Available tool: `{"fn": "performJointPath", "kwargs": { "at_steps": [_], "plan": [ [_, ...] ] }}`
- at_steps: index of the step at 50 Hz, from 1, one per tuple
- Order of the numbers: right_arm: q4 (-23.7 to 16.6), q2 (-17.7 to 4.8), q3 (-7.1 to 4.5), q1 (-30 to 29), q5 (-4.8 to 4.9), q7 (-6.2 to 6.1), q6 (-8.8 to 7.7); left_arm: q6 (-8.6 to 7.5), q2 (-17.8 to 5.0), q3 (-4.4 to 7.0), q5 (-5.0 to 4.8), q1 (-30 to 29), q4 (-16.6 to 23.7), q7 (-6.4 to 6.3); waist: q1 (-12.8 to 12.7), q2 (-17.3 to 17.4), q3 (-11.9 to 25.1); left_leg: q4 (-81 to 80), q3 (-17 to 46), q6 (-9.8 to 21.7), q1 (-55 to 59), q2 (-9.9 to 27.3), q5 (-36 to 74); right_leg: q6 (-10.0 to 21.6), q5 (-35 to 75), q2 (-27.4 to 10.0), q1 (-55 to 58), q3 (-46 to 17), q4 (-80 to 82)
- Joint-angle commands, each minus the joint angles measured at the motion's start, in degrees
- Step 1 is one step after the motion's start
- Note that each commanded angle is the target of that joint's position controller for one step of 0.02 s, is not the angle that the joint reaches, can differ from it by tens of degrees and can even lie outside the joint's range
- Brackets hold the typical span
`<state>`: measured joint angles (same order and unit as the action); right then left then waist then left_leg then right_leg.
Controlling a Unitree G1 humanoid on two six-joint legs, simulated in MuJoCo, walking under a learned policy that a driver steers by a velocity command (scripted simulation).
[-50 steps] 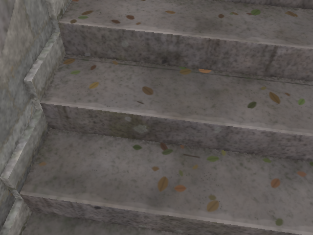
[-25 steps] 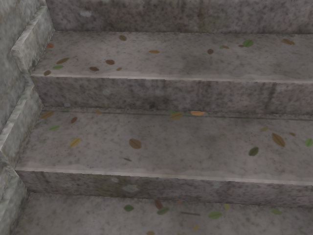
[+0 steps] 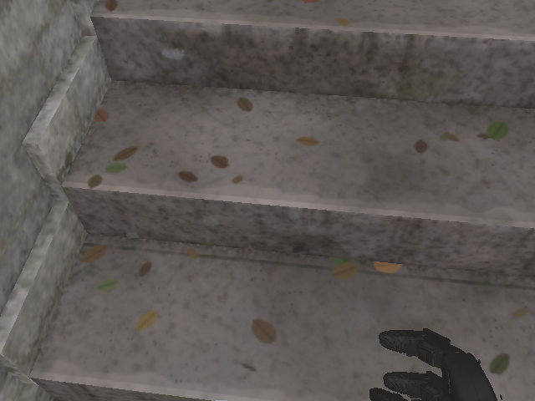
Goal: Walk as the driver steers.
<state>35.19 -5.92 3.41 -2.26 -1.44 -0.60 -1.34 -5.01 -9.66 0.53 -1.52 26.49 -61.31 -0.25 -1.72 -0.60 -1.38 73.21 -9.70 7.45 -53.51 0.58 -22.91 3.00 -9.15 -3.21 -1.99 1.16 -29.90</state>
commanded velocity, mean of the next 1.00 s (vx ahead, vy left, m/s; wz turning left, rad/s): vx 0.50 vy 0.00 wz -0.40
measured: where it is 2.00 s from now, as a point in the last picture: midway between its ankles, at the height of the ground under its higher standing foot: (456, 2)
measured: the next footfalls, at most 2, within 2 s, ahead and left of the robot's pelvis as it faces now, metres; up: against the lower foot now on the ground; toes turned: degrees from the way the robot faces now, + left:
right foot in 0.56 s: +0.46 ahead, -0.12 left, +0.17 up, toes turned -14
left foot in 1.00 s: +0.79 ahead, +0.02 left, +0.34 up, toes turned -24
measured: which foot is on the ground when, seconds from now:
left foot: down 0.00-0.58, up 0.60-0.98, down 1.00-1.00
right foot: up 0.00-0.54, down 0.56-1.00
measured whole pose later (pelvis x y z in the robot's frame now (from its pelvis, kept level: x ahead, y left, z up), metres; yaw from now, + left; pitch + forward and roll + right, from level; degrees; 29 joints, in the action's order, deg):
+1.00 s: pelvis +0.58 -0.04 +0.32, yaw -24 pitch +7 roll +2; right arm 39.1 -7.1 6.1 -3.5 -1.5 5.4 -1.2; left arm -6.0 -9.9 0.0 2.1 27.7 -62.2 6.2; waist -3.4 -4.4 9.2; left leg 78.9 -1.3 2.8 -60.1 1.0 -22.5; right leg 4.4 -15.0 -0.2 -7.0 -8.3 -20.3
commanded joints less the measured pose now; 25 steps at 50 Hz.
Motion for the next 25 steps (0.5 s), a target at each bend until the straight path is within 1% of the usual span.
{"fn": "performJointPath", "kwargs": {
  "at_steps": [1,2,3,4,5,6,7,8,9,10,11,12,13,14,15,16,17,18,19,20,21,22,23,24,25],
  "plan": [
    [7.58,-18.83,-8.29,23.89,-0.74,-1.12,1.50,-1.62,-8.18,3.91,3.74,-1.07,9.17,2.87,8.93,10.98,26.69,-52.28,64.27,8.60,49.91,18.87,-8.68,1.53,-1.67,8.00,-31.67,-15.03,-67.31],
    [8.72,-15.85,-7.64,17.75,-0.66,-0.92,0.79,-0.58,-4.20,3.29,4.31,-5.23,12.85,2.38,4.69,5.81,16.14,-53.74,56.58,5.67,40.37,17.73,-23.33,1.69,0.97,5.66,-37.17,-13.48,-72.42],
    [14.05,-9.42,-5.21,24.81,-2.78,2.53,-1.46,0.80,-3.87,2.89,1.81,-7.36,9.94,5.28,10.61,4.93,-4.29,-52.51,52.28,9.34,28.97,15.69,-17.25,6.77,11.66,9.70,-51.62,-22.83,-85.57],
    [16.46,-5.90,-4.09,24.27,-3.32,4.35,-2.05,0.75,-3.80,2.55,3.06,-7.14,11.36,5.24,6.59,3.17,0.88,-50.67,47.38,9.49,32.38,16.27,-5.31,10.46,14.18,10.59,-55.23,-24.06,-89.81],
    [19.00,-1.37,-2.58,18.95,-4.07,5.61,-1.91,1.00,0.01,0.80,3.08,-5.94,11.84,5.46,1.29,-1.75,2.56,-50.20,39.63,5.82,30.09,15.27,-1.02,14.22,17.40,9.79,-57.15,-24.91,-90.60],
    [20.46,0.13,-1.75,16.45,-4.41,6.21,-2.15,1.31,2.85,-0.53,2.62,-3.75,11.11,5.56,-1.99,-2.14,2.47,-51.14,33.75,1.46,28.61,14.74,2.32,16.55,21.86,8.79,-60.62,-25.12,-92.11],
    [21.93,0.16,-1.55,15.91,-4.94,6.26,-2.37,1.67,-0.89,0.27,2.46,-4.06,11.55,5.56,-2.41,-4.36,3.11,-50.63,25.11,0.17,30.62,12.89,7.47,15.96,22.36,7.76,-65.37,-22.80,-90.64],
    [21.46,-0.55,-1.73,13.41,-4.01,6.02,-3.11,1.80,-2.81,0.87,1.85,-4.72,12.24,5.70,-4.48,-2.52,4.79,-51.50,17.24,-1.66,30.52,11.37,12.04,14.49,20.63,5.55,-65.76,-19.26,-89.00],
    [20.74,-0.48,-1.51,10.66,-4.14,5.40,-3.81,1.69,-3.37,0.87,1.39,-7.35,13.02,5.97,-6.24,-1.44,5.58,-52.87,10.16,-3.43,25.84,8.78,12.35,13.74,19.63,3.63,-62.41,-15.86,-84.57],
    [20.30,-1.73,-1.66,10.29,-4.60,4.30,-4.97,1.26,-3.26,0.78,0.97,-9.38,13.12,6.51,-6.58,1.53,5.05,-54.72,4.15,-4.71,21.84,5.53,13.41,12.79,18.17,3.27,-59.02,-10.36,-83.57],
    [21.64,-2.34,-1.47,14.61,-5.27,3.39,-5.59,1.12,-3.26,0.57,0.75,-12.18,13.21,7.31,-5.08,5.05,5.76,-55.33,2.21,-5.04,22.49,4.24,14.17,12.24,16.66,3.22,-60.06,-6.81,-88.22],
    [23.58,-2.51,-1.36,20.82,-5.86,2.94,-5.48,1.26,-2.23,-0.05,0.47,-15.29,13.49,7.64,-2.89,6.90,5.72,-55.92,3.60,-4.53,27.25,5.32,14.28,12.21,12.78,3.66,-65.29,-5.65,-95.79],
    [25.46,-2.07,-1.01,26.01,-5.64,2.76,-5.10,1.50,-1.13,-0.63,1.00,-19.56,15.70,6.96,-1.11,6.78,4.51,-56.73,5.34,-3.40,33.85,7.51,13.94,12.52,7.15,3.80,-72.97,-5.74,-97.07],
    [28.63,-2.76,-0.33,33.31,-6.94,3.05,-4.51,1.86,-0.23,-1.56,1.17,-23.87,16.91,6.33,1.62,5.94,3.40,-56.11,8.77,-2.50,41.19,10.46,15.39,13.77,5.93,3.96,-81.44,-8.75,-101.51],
    [29.61,-3.56,-0.22,36.88,-7.85,3.89,-4.04,1.54,0.47,-2.50,0.82,-26.31,17.85,5.45,2.86,4.92,0.83,-56.50,10.75,-1.46,49.20,12.74,15.38,14.94,3.85,4.40,-90.75,-10.30,-102.19],
    [30.39,-4.29,-0.12,37.99,-8.14,4.47,-3.85,1.48,0.17,-2.85,0.71,-27.92,18.14,4.91,3.75,3.27,-0.79,-57.25,11.12,-0.43,53.81,14.06,14.36,15.68,3.92,4.39,-95.53,-11.21,-99.46],
    [30.81,-4.05,0.34,39.20,-8.59,5.36,-4.24,1.17,-0.84,-2.64,0.77,-29.37,18.73,4.58,4.01,2.50,-1.64,-58.24,10.79,-0.03,55.98,14.37,13.72,16.04,4.76,3.83,-97.44,-10.91,-95.83],
    [31.33,-4.64,0.72,39.10,-9.78,6.37,-4.03,1.39,-3.57,-2.07,0.20,-33.43,20.77,4.27,4.02,1.09,0.27,-60.61,7.82,-1.03,53.54,13.83,14.35,15.65,10.27,2.93,-92.95,-7.62,-83.35],
    [30.75,-4.33,0.80,38.76,-9.13,7.01,-4.07,2.03,-5.10,-1.24,0.26,-36.26,21.24,3.68,4.86,3.92,0.72,-62.22,6.08,-0.82,51.12,13.06,17.35,14.06,12.32,2.67,-88.93,-5.34,-77.72],
    [30.44,-6.36,0.52,39.94,-7.83,7.26,-4.21,3.65,-4.69,-1.10,1.57,-40.12,23.23,3.79,5.26,7.54,2.12,-65.91,3.28,-0.05,48.11,13.62,23.19,12.61,10.23,1.78,-84.01,2.04,-74.96],
    [31.56,-4.90,1.06,42.03,-7.48,8.14,-3.90,5.31,-1.79,-1.85,1.77,-43.66,24.13,3.69,4.98,8.36,0.29,-68.94,3.00,-0.61,46.84,16.61,28.78,11.32,5.74,-1.32,-81.02,3.30,-73.06],
    [31.75,-5.53,0.93,42.02,-5.97,8.77,-3.62,6.70,-0.97,-2.23,2.03,-44.13,24.34,3.76,4.33,6.38,-0.46,-69.24,1.84,-0.97,49.73,16.94,35.74,10.34,3.39,-1.26,-80.28,4.80,-67.34],
    [28.77,-7.79,0.35,35.28,-4.10,8.40,-4.46,6.64,-1.05,-1.95,2.03,-41.21,23.66,4.65,0.26,5.68,0.15,-67.99,-3.01,-3.35,43.00,16.11,60.97,10.32,0.09,0.43,-66.08,9.37,-61.09],
    [30.04,-13.10,-0.63,37.46,-2.97,8.20,-5.47,7.44,0.17,-2.82,1.47,-42.59,26.54,5.86,-2.36,10.73,5.13,-63.94,-3.81,-1.30,38.85,16.06,95.98,9.76,-0.34,4.45,-53.16,13.31,-61.06],
    [29.77,-17.41,-1.65,37.70,-1.88,7.96,-6.56,7.75,-1.48,-2.16,1.12,-39.66,25.88,6.33,-4.61,12.10,4.75,-61.34,-3.77,-1.77,43.95,17.70,105.88,7.78,-4.50,6.26,-48.79,12.90,-54.76]
  ]
}}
